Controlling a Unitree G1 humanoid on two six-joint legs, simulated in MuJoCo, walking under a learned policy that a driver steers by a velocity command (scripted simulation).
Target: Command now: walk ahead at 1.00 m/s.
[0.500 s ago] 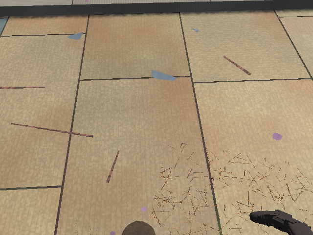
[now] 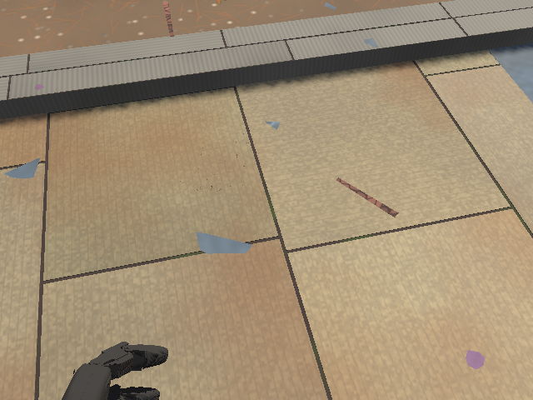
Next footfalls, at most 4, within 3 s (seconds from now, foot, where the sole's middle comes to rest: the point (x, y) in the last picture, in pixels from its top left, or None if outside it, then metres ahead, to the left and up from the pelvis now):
0.06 right None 0.29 -0.09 -0.76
0.52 left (213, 293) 0.74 0.09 -0.76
0.98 right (263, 164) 1.20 -0.08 -0.76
1.42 left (200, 113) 1.46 0.12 -0.76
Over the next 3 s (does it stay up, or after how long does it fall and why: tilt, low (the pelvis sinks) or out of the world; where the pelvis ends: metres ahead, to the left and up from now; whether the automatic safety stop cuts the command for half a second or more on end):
stays up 2.92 0.29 0.07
